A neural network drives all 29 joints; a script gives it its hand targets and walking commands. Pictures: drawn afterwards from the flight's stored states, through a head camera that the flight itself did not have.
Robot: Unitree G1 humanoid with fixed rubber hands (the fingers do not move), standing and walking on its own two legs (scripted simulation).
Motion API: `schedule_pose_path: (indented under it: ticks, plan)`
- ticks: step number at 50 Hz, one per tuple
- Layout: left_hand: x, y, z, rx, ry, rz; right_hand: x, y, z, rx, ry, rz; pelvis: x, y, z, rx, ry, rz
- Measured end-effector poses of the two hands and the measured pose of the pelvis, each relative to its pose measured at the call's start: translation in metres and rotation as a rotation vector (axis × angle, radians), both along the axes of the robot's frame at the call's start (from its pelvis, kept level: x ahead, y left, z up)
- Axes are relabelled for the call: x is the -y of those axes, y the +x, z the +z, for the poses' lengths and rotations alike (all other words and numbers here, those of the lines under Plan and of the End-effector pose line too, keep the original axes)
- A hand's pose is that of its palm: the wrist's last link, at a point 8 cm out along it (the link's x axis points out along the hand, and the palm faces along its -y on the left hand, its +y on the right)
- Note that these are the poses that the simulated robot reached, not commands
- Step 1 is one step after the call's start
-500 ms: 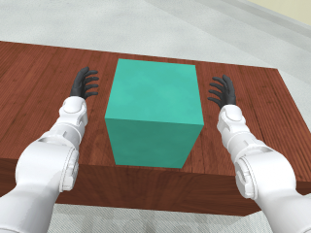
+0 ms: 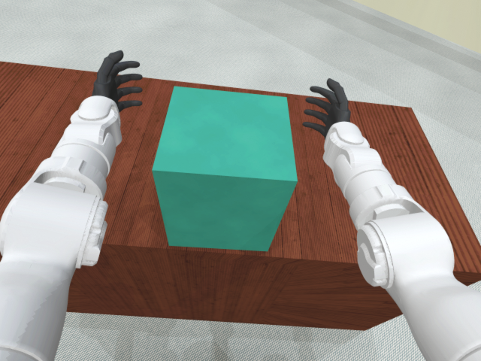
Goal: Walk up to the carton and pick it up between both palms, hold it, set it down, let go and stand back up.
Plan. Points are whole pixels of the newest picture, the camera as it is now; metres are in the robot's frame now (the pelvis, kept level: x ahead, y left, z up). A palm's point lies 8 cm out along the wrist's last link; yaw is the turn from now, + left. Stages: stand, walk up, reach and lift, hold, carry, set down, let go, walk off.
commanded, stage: set down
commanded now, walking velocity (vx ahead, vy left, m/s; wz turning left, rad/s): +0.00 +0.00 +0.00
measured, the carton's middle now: (224, 175) +0.45 +0.00 +0.02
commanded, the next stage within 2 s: none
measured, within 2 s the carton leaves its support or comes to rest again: neither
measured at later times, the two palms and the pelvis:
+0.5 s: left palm (104, 138) +0.43 +0.20 +0.13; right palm (355, 164) +0.40 -0.21 +0.12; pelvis +0.03 +0.01 +0.02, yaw -2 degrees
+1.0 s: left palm (93, 195) +0.37 +0.22 +0.07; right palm (335, 211) +0.34 -0.18 +0.06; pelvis +0.02 +0.02 +0.02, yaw -2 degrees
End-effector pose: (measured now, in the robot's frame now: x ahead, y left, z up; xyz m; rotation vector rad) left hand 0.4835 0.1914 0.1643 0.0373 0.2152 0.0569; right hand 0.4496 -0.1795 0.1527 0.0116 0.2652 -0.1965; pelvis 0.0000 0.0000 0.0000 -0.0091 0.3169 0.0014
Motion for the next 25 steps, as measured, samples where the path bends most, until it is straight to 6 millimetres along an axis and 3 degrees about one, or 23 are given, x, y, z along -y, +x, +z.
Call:
schedule_pose_path:
  ticks: [9, 13, 17, 25]
  plan:
    - [-0.010, 0.007, 0.036, 0.039, -0.003, -0.010, 0.002, 0.006, 0.040, 0.045, -0.007, -0.032, -0.002, 0.022, 0.010, 0.082, -0.010, -0.001]
    - [-0.009, 0.000, 0.039, 0.013, 0.010, -0.038, 0.011, -0.001, 0.044, 0.027, 0.002, -0.043, -0.005, 0.030, 0.014, 0.166, -0.013, -0.007]
    - [-0.007, -0.013, 0.023, -0.029, 0.031, -0.056, 0.023, -0.013, 0.026, -0.007, 0.027, -0.053, -0.008, 0.033, 0.017, 0.236, -0.014, -0.014]
    - [-0.004, -0.049, -0.031, -0.068, 0.024, -0.067, 0.034, -0.053, -0.037, -0.037, 0.044, -0.034, -0.009, 0.026, 0.018, 0.285, -0.011, -0.029]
